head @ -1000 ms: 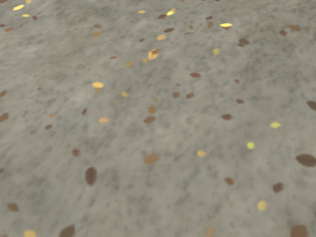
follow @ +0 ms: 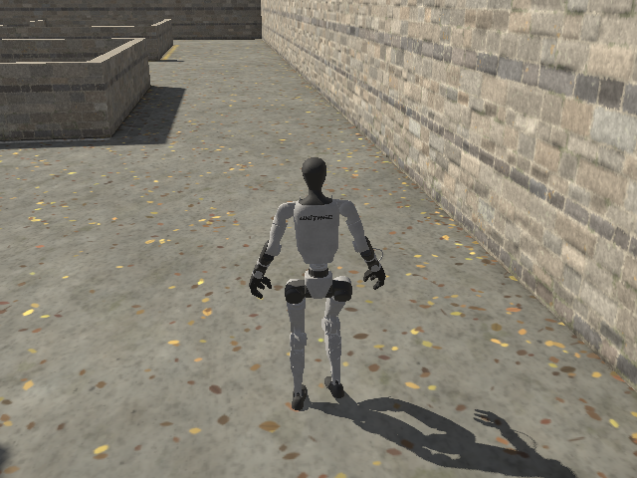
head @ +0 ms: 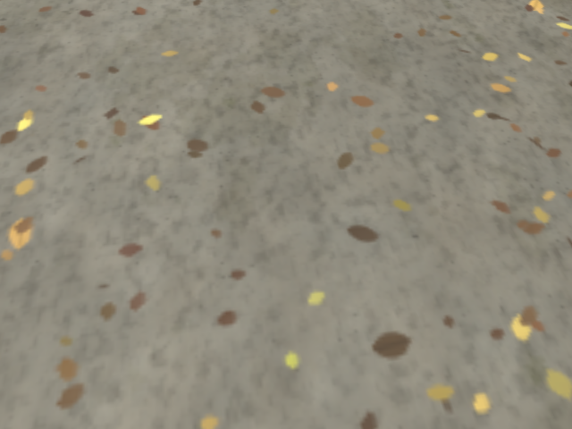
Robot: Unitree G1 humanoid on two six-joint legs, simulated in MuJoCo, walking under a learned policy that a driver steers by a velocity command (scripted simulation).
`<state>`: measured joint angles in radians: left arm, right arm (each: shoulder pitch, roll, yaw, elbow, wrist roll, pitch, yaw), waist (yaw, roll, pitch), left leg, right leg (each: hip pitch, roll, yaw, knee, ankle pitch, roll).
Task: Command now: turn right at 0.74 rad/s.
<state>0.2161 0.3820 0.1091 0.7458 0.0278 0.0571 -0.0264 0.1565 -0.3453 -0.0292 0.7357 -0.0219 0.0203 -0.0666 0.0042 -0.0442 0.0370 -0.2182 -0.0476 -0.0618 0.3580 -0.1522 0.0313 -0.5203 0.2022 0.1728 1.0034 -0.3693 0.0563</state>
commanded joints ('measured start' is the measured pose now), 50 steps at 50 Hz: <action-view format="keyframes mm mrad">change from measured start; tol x32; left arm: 1 65 74 4 -35 -8 11 -22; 50 -143 37 -48 -69 1 -11 48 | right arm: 1 -63 -83 -11 -96 -7 -13 13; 50 162 -156 -105 -92 19 30 58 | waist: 1 21 147 -47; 12 -13 266 -91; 16 9 -203 -106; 33 -21 -101 -50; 36 -64 400 -40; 50 -48 143 -64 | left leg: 1 32 224 -111 -69 188 164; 12 107 247 -59 103 501 149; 16 -186 83 67 353 -416 -24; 24 -236 48 64 625 -346 -51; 34 17 36 138 177 -135 18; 36 188 394 -550 -54 419 211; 50 186 150 -416 -7 214 149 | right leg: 1 -33 -89 -86 198 -13 4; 14 528 -213 -75 -763 250 -87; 22 470 -424 -72 -634 839 -240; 33 407 -504 -179 -531 518 -200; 36 -102 -169 -301 -5 -306 -3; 50 -149 -197 -77 -45 58 15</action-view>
